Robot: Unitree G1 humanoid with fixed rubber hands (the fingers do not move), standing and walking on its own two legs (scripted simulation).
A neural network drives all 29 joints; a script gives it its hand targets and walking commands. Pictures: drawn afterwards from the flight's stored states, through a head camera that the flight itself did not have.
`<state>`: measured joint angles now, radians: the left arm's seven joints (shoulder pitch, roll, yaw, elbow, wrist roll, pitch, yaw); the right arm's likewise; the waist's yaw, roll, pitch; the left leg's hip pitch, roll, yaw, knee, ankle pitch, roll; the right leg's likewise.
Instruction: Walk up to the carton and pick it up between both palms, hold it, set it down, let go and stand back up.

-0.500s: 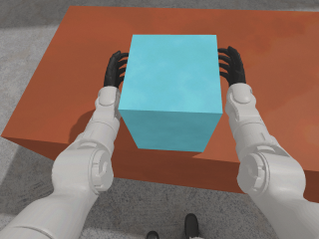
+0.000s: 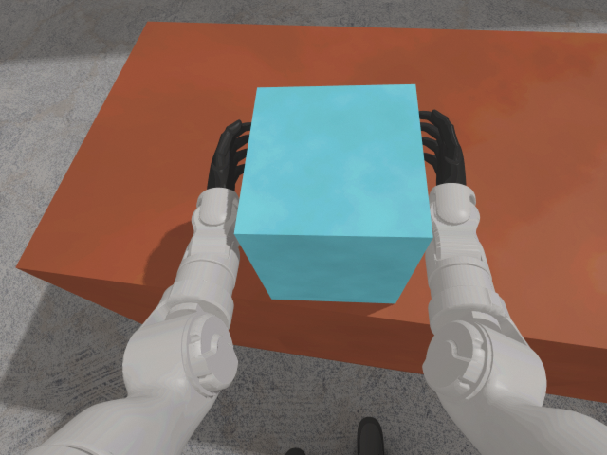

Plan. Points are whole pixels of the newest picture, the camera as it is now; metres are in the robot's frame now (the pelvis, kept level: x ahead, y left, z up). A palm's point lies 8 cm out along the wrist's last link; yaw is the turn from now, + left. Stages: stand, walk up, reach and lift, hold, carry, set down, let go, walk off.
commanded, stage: reach and lift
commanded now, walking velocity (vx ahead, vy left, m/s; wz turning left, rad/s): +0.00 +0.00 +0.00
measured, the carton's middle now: (333, 206) +0.43 -0.05 -0.01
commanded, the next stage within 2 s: none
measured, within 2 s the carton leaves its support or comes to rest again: leaves its support in 1.44 s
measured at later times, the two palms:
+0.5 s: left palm (224, 182) +0.45 +0.10 +0.05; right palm (448, 175) +0.42 -0.19 +0.05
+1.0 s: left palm (225, 182) +0.45 +0.10 +0.05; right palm (447, 177) +0.42 -0.20 +0.04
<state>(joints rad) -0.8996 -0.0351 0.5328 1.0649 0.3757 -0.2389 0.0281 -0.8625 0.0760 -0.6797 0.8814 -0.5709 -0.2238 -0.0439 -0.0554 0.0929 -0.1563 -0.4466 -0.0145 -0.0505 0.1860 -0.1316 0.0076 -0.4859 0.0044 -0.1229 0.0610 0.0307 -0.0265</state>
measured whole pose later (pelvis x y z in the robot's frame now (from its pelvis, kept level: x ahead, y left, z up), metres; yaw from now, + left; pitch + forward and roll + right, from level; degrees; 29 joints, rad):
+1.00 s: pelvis +0.01 +0.02 +0.00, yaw +0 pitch +20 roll -1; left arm -0.80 -0.13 0.47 0.83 0.40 -0.13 0.05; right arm -0.80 0.02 -0.61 0.91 -0.47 -0.30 -0.02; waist -0.09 0.07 -0.11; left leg -0.40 -0.03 -0.05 0.22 -0.17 0.03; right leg -0.40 0.00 -0.12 0.01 0.04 -0.01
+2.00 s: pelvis -0.01 +0.00 +0.00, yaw +0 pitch +25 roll +0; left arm -0.84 -0.04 0.43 1.14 0.26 -0.36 0.11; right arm -0.82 -0.03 -0.53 1.15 -0.41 -0.49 -0.14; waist -0.05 0.07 -0.28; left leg -0.53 -0.02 -0.05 0.21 -0.12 0.01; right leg -0.57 0.00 -0.12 0.09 0.04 -0.02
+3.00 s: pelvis -0.05 -0.01 +0.00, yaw +1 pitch +7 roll +0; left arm -0.81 -0.03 0.38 1.00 0.21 0.00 0.09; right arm -0.81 -0.01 -0.40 1.02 -0.28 -0.10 -0.12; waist -0.07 0.03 -0.18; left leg -0.24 -0.02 -0.07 0.24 -0.13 0.00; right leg -0.28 0.00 -0.13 0.13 0.02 -0.04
